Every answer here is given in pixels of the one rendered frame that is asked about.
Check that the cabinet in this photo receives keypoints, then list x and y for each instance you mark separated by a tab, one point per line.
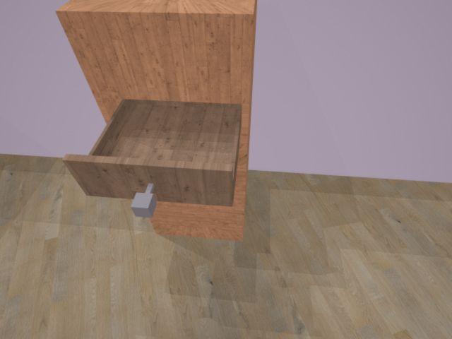
172	50

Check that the drawer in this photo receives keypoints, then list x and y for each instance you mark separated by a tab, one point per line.
188	150

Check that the handle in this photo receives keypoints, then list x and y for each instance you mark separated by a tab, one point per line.
144	204

